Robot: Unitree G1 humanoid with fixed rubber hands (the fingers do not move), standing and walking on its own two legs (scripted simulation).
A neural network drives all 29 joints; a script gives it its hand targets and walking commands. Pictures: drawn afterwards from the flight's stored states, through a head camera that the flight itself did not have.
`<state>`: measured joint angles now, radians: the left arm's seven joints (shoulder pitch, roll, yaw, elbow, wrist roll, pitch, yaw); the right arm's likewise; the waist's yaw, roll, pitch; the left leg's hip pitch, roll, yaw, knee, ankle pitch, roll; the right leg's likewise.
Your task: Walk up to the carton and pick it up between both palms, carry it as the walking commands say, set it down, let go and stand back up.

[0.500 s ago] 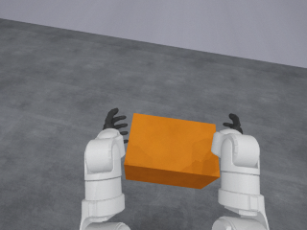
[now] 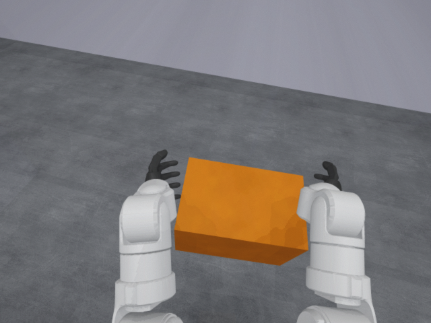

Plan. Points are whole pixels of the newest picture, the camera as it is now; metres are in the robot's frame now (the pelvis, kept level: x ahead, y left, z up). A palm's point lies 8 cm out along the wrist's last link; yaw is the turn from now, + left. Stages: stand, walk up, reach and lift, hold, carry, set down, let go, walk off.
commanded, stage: carry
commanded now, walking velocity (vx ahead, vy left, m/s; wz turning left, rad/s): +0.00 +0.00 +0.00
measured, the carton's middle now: (236, 214) +0.34 -0.01 -0.02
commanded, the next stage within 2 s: hold in 1.48 s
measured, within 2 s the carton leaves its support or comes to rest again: neither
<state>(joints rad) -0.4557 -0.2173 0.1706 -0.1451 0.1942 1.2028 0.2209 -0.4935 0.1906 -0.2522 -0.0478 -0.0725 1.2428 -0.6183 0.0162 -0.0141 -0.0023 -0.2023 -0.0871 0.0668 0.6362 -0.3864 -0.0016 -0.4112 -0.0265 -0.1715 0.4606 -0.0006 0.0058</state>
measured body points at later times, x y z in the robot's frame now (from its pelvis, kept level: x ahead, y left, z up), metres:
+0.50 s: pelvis +0.05 +0.05 +0.00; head +0.05 +0.08 +0.44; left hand +0.38 +0.20 +0.09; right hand +0.36 -0.11 +0.07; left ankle +0.07 +0.10 -0.73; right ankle +0.05 -0.09 -0.72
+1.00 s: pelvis +0.03 +0.02 +0.00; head +0.01 +0.01 +0.45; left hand +0.34 +0.17 +0.07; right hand +0.33 -0.15 +0.05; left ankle +0.07 +0.10 -0.73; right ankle +0.03 -0.08 -0.73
